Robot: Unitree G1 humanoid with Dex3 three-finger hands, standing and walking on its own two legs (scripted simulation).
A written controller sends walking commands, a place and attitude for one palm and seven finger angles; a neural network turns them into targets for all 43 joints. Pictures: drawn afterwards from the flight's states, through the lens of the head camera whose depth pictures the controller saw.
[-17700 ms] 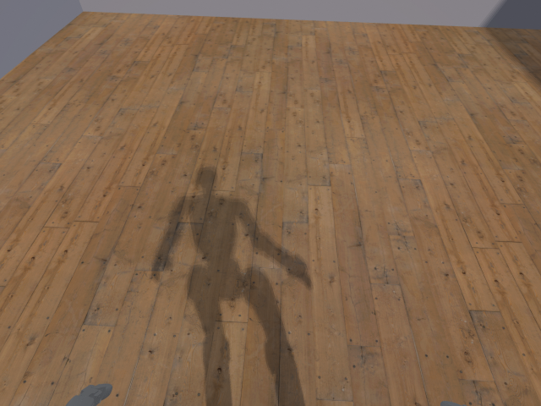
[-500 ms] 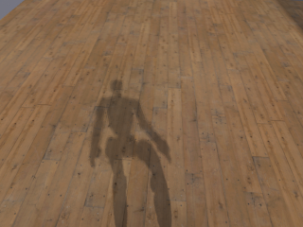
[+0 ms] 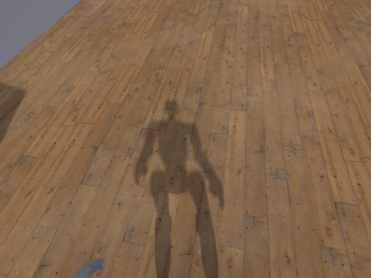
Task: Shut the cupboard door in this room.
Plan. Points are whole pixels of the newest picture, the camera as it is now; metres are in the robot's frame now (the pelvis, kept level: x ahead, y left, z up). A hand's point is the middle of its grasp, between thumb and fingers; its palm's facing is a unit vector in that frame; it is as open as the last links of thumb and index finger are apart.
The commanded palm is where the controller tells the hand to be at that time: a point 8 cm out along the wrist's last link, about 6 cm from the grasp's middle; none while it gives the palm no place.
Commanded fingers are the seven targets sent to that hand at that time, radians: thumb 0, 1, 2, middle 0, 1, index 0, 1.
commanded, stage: stand and wait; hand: left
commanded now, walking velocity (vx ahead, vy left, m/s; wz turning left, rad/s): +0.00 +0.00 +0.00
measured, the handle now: out of the picture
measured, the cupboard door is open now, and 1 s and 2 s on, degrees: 78 78 78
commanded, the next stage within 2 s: turn or walk to find it in 0.02 s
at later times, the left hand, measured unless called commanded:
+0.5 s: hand out of the picture -0.06 +0.20 -0.17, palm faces +0.31 -0.92 -0.25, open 7.4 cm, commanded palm none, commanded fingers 0.00 0.90 0.90 -0.20 -0.30 -0.20 -0.30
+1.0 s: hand out of the picture -0.04 +0.23 -0.15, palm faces +0.46 -0.84 -0.28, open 7.4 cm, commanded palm none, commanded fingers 0.00 0.90 0.90 -0.20 -0.30 -0.20 -0.30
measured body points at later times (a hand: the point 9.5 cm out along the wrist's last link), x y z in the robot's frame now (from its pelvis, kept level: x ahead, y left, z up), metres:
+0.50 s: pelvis -0.04 -0.01 +0.00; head +0.00 +0.00 +0.45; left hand -0.07 +0.24 -0.15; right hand +0.10 -0.24 -0.15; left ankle -0.09 +0.12 -0.71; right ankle +0.00 -0.11 -0.73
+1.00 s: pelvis -0.05 -0.01 +0.00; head -0.01 -0.01 +0.45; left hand -0.06 +0.27 -0.12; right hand +0.11 -0.21 -0.16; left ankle -0.09 +0.11 -0.73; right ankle +0.01 -0.12 -0.72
